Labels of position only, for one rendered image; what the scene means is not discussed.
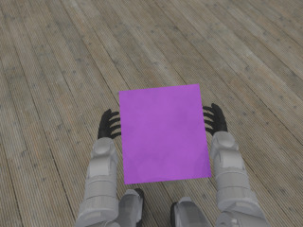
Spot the carton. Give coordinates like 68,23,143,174
118,83,212,184

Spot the left robot forearm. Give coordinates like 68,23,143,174
74,137,119,227

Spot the robot right thigh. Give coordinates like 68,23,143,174
174,201,211,227

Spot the left robot hand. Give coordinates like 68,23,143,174
98,109,121,139

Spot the left robot shin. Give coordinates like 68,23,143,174
121,189,139,223

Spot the right robot hand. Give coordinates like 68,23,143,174
203,103,228,136

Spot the robot right upper arm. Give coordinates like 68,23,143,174
215,209,271,227

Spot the right robot forearm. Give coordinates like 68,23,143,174
209,131,270,224

